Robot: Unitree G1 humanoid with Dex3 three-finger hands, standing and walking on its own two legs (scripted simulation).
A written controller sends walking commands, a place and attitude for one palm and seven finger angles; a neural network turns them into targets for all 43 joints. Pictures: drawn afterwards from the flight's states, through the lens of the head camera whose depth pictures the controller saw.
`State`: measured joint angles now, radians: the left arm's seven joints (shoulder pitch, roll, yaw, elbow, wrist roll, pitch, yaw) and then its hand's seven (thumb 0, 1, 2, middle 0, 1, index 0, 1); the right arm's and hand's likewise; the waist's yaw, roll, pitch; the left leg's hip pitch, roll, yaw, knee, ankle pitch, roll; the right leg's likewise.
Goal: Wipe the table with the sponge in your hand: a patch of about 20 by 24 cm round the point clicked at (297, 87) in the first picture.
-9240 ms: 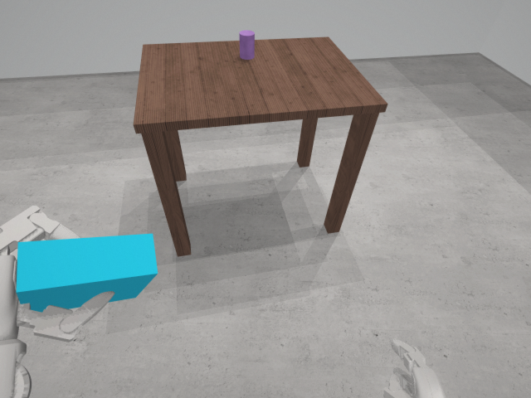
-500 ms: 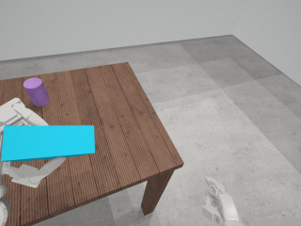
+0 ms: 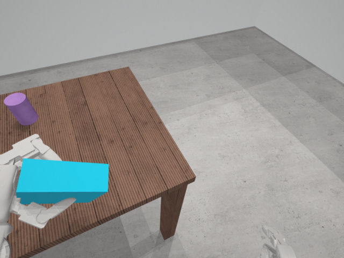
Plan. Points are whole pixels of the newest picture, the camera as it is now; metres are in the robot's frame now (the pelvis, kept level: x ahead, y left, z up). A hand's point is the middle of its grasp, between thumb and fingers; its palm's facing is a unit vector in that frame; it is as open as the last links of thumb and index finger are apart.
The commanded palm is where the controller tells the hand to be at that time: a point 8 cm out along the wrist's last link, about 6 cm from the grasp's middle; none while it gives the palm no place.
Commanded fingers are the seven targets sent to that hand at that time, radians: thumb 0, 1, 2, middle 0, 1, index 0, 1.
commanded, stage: come to a stop and stand still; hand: left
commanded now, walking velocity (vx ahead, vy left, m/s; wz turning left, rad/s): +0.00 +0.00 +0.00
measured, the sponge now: (74, 184) +0.22 +0.19 +0.12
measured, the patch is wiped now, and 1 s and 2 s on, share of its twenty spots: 0.00 0.00 0.00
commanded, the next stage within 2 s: look again from close up in 0.70 s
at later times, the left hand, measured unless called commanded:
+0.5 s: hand (2, 156) +0.25 +0.31 +0.16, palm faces +0.38 -0.84 -0.38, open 9.2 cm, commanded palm +0.18 +0.33 +0.18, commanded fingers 0.00 0.10 1.30 -1.20 -1.60 -1.20 -1.60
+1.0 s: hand (7, 168) +0.23 +0.29 +0.16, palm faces +0.36 -0.84 -0.40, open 9.2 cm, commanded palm +0.17 +0.32 +0.18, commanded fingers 0.00 0.10 1.30 -1.20 -1.60 -1.20 -1.60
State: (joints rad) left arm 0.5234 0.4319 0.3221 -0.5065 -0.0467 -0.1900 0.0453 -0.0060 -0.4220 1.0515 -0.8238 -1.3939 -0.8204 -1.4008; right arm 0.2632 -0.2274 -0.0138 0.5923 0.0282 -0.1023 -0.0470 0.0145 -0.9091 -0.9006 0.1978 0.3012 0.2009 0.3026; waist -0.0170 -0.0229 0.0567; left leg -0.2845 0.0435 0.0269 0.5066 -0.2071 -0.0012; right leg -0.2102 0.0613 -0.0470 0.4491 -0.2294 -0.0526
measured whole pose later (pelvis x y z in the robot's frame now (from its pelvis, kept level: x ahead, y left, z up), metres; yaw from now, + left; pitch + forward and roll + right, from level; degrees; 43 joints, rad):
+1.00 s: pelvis +0.02 +0.04 +0.01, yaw +1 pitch -1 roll -2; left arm 0.44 0.38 0.34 -0.46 -0.03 -0.18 0.08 -0.01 -0.42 1.05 -0.82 -1.40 -0.82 -1.41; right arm 0.25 -0.20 0.02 0.59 0.01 -0.11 -0.04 0.01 -0.91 -0.90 0.20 0.30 0.20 0.30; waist 0.01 -0.01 0.02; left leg -0.24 -0.02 0.03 0.45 -0.20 0.05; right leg -0.15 0.00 -0.05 0.37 -0.22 0.00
